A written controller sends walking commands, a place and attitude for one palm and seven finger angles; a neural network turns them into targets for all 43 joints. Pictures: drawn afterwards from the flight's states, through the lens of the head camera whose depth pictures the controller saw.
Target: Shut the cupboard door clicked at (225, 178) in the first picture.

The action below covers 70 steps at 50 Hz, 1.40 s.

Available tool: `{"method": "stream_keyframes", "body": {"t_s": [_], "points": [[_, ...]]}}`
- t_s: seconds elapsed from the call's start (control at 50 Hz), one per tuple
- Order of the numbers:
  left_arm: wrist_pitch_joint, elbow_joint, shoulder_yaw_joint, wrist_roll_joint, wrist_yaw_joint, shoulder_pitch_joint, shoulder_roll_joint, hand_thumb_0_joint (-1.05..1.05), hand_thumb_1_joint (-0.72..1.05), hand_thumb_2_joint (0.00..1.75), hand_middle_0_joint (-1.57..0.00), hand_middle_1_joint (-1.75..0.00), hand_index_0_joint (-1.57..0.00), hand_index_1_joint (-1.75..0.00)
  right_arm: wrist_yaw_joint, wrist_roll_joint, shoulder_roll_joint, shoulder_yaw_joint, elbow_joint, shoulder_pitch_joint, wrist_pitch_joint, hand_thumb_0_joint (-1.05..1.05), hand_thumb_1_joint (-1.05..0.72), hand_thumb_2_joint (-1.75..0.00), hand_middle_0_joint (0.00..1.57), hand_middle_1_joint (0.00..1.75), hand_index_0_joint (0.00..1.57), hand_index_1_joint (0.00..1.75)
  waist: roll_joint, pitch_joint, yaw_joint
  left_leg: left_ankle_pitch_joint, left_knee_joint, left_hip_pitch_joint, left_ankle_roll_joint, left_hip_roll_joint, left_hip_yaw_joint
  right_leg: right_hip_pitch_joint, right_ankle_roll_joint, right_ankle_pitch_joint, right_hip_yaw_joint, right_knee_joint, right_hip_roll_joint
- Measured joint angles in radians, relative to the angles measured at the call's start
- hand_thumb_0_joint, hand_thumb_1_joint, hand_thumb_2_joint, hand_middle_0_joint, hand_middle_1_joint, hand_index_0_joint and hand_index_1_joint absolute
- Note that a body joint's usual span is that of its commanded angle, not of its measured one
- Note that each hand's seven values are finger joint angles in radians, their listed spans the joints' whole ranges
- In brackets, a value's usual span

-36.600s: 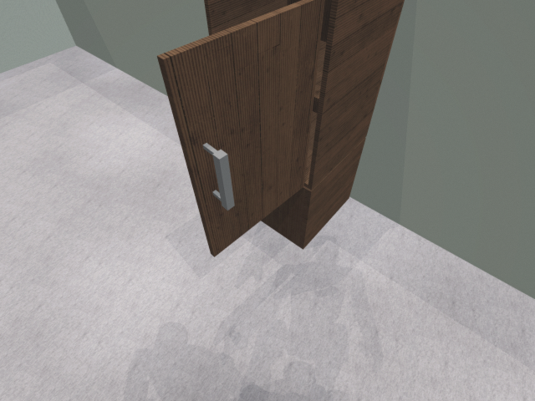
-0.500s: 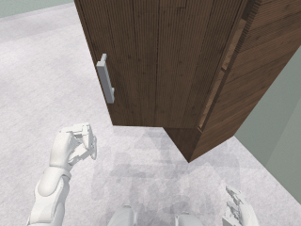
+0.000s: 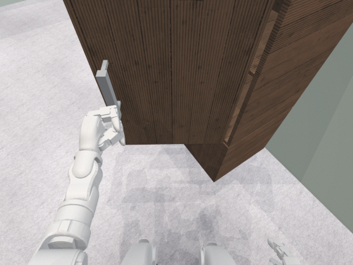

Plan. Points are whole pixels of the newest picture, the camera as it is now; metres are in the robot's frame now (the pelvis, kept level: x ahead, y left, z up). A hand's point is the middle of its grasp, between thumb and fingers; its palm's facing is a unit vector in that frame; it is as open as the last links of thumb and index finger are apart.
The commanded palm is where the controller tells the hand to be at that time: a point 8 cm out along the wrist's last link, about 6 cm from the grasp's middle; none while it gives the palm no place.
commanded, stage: bring the fist close to the handle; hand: left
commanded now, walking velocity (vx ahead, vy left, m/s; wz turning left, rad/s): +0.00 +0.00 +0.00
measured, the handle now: (111, 92) +0.52 +0.18 +0.05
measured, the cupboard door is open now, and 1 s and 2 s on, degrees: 58 56 41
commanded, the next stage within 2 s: push the door shut along its arc in 0.56 s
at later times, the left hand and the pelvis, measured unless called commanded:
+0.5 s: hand (120, 120) +0.43 +0.14 +0.06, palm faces +0.02 -1.00 -0.02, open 3.1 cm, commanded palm +0.40 +0.20 +0.06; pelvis +0.00 -0.01 +0.00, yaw -1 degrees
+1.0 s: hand (122, 109) +0.46 +0.14 +0.06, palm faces -0.07 -1.00 -0.03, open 3.1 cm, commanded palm +0.45 +0.19 +0.06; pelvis -0.01 +0.00 -0.01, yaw +0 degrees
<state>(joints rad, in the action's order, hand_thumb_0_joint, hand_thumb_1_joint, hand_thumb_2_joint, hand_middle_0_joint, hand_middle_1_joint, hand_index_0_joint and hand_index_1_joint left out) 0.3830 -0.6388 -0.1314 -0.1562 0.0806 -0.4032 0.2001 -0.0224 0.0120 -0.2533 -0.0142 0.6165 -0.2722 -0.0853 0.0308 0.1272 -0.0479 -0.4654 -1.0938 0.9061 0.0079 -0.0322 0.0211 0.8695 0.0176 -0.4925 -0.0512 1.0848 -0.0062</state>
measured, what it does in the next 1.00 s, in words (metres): stands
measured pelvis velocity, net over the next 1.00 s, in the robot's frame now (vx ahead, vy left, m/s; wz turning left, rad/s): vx -0.01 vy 0.00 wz -0.01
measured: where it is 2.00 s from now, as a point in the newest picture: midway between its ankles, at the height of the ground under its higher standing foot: outside the picture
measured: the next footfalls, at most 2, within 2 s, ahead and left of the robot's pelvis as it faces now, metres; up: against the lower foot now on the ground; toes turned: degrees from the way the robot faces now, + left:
none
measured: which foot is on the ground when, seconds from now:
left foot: down 0.00-1.00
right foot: down 0.00-1.00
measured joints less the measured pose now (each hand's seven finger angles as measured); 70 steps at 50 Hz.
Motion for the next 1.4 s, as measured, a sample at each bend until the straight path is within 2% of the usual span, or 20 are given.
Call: {"method": "stream_keyframes", "body": {"t_s": [0.24,0.4,0.56,0.7,0.78,0.92,1.1,1.2,1.4], "points": [[0.047,-0.242,-0.087,0.012,0.024,-0.201,0.055,0.02,0.90,0.90,-1.30,-1.50,-1.30,-1.50,0.013,-0.009,-0.004,0.013,0.033,-0.044,0.033,0.01,-0.90,-0.90,0.21,0.30,0.20,0.30,0.000,0.007,-0.025,0.000,-0.011,0.044,-0.008,-0.009,-0.001,0.048,0.009,0.000,0.000,0.014,0.009],[0.068,-0.238,-0.107,0.008,0.043,-0.162,0.048,0.02,0.90,0.90,-1.30,-1.50,-1.30,-1.50,0.019,-0.005,-0.011,0.023,0.031,-0.075,0.058,0.01,-0.90,-0.90,0.21,0.30,0.20,0.30,-0.001,0.005,-0.026,0.005,0.007,0.030,-0.008,-0.012,0.009,0.042,0.009,0.005,0.010,0.003,0.013],[0.098,-0.263,-0.110,0.012,0.042,-0.181,0.058,0.02,0.89,0.90,-1.30,-1.50,-1.30,-1.50,0.009,-0.005,-0.007,0.021,0.039,-0.054,0.054,0.01,-0.90,-0.90,0.21,0.30,0.20,0.30,-0.007,-0.001,-0.027,0.009,0.002,0.037,-0.010,-0.011,0.001,0.044,0.011,0.009,0.002,0.004,0.012],[0.090,-0.268,-0.091,0.007,0.046,-0.196,0.051,0.02,0.90,0.90,-1.30,-1.50,-1.30,-1.50,0.015,-0.004,-0.006,0.021,0.030,-0.035,0.053,0.01,-0.90,-0.90,0.21,0.30,0.20,0.30,-0.004,0.005,-0.022,0.010,0.001,0.039,-0.007,-0.009,0.000,0.043,0.008,0.011,0.002,0.002,0.010],[0.091,-0.296,-0.084,0.021,0.050,-0.211,0.050,0.02,0.90,0.90,-1.30,-1.50,-1.30,-1.50,0.016,-0.004,-0.006,0.014,0.024,-0.027,0.054,0.01,-0.90,-0.90,0.21,0.30,0.20,0.30,-0.004,0.007,-0.024,0.010,-0.002,0.039,-0.005,-0.007,0.000,0.043,0.006,0.010,0.001,0.004,0.008],[0.089,-0.390,-0.105,0.031,0.084,-0.321,0.098,0.02,0.89,0.90,-1.31,-1.50,-1.30,-1.50,0.009,-0.004,-0.006,0.003,0.027,-0.013,0.051,0.01,-0.90,-0.90,0.21,0.30,0.20,0.30,-0.006,0.001,-0.047,0.006,-0.033,0.082,-0.004,-0.008,-0.008,0.080,0.006,0.008,-0.005,0.029,0.009],[0.065,-0.473,-0.131,0.017,0.159,-0.419,0.168,0.02,0.89,0.90,-1.32,-1.50,-1.31,-1.50,0.012,0.001,-0.020,0.001,0.038,-0.056,0.058,0.01,-0.90,-0.90,0.21,0.30,0.20,0.30,0.003,0.004,-0.070,-0.001,-0.067,0.139,0.001,-0.012,-0.010,0.133,0.003,0.007,-0.006,0.053,0.012],[0.051,-0.518,-0.125,0.018,0.174,-0.484,0.200,0.02,0.90,0.90,-1.32,-1.50,-1.31,-1.50,0.015,0.000,-0.027,0.000,0.050,-0.081,0.056,0.01,-0.90,-0.90,0.21,0.30,0.20,0.30,0.008,0.000,-0.084,-0.002,-0.087,0.177,0.003,-0.012,-0.017,0.165,0.001,0.007,-0.013,0.065,0.012],[0.009,-0.576,-0.147,0.042,0.206,-0.598,0.256,0.02,0.90,0.90,-1.31,-1.50,-1.31,-1.50,0.023,-0.010,-0.032,-0.006,0.054,-0.109,0.050,0.01,-0.90,-0.90,0.21,0.30,0.20,0.30,0.015,0.002,-0.129,-0.010,-0.124,0.250,0.008,-0.021,-0.021,0.232,-0.002,0.010,-0.016,0.087,0.021]]}}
